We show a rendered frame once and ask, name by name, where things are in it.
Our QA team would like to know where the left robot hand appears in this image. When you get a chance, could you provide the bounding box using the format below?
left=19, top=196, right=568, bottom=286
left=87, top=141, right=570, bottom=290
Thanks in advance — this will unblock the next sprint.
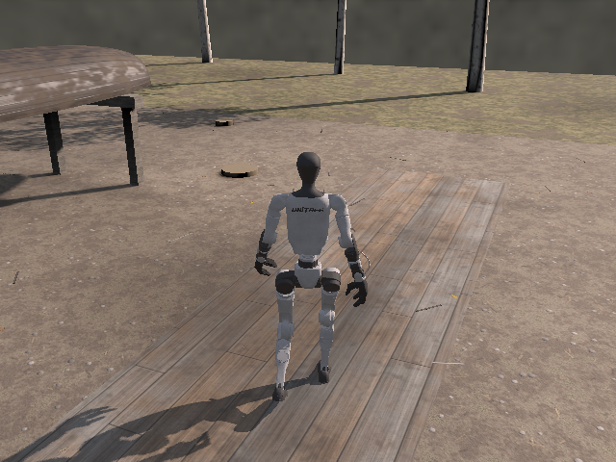
left=254, top=258, right=277, bottom=276

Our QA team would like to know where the robot left forearm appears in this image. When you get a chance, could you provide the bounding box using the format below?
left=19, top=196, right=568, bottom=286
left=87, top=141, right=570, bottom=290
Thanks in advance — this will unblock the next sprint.
left=256, top=229, right=272, bottom=263

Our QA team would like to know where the robot left upper arm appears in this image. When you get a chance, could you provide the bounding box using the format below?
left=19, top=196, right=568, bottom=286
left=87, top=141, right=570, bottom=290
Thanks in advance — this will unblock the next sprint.
left=262, top=193, right=288, bottom=244

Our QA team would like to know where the left robot foot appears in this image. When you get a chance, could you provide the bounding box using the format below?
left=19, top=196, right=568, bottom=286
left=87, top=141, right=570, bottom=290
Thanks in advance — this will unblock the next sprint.
left=272, top=385, right=288, bottom=401

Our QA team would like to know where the robot right upper arm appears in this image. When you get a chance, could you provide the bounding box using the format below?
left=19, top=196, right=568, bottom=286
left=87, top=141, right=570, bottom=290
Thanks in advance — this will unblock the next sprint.
left=328, top=193, right=354, bottom=248

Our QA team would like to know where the robot right forearm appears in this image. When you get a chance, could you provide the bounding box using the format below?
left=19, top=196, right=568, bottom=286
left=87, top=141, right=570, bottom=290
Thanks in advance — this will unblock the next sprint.
left=345, top=234, right=366, bottom=282

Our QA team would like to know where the left robot shin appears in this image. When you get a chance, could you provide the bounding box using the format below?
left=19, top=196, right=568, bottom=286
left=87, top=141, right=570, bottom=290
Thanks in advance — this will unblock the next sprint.
left=275, top=322, right=291, bottom=390

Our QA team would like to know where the right robot hand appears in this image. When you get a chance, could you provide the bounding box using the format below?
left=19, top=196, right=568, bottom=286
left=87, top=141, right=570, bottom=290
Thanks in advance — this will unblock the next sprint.
left=346, top=279, right=368, bottom=307

